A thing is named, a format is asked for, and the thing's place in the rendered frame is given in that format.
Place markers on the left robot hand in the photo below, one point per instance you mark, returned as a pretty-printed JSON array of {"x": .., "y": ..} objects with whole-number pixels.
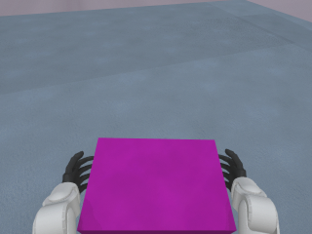
[{"x": 73, "y": 171}]

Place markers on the left robot forearm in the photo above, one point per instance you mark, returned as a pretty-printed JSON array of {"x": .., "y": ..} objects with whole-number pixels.
[{"x": 59, "y": 211}]

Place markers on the right robot hand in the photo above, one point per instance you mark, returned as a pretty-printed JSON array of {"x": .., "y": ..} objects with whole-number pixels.
[{"x": 235, "y": 169}]

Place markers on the right robot forearm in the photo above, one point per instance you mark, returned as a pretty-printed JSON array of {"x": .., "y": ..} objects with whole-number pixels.
[{"x": 257, "y": 214}]

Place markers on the carton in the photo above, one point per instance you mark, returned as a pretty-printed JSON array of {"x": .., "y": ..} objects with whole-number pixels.
[{"x": 156, "y": 186}]

